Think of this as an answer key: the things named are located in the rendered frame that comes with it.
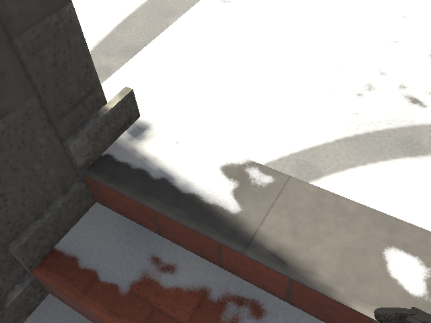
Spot stairs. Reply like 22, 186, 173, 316
24, 174, 380, 323

